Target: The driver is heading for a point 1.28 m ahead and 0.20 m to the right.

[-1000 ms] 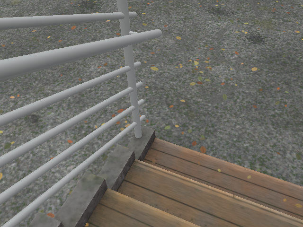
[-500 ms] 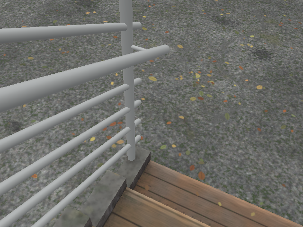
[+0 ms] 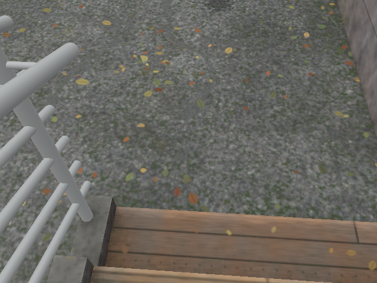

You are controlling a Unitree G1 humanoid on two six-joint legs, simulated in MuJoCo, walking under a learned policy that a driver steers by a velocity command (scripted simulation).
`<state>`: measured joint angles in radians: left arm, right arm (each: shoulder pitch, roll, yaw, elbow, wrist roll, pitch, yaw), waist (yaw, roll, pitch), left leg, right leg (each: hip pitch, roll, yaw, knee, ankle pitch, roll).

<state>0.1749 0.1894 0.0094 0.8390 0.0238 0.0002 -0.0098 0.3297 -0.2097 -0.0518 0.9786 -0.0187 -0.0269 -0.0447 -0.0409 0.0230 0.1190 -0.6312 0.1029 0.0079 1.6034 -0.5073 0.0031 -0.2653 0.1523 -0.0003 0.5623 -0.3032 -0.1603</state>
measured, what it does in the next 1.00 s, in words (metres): goes down, turning right: left foot 0.15 m lower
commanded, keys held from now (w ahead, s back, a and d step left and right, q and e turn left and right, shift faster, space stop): e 0.32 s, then no key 0.10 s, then w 0.58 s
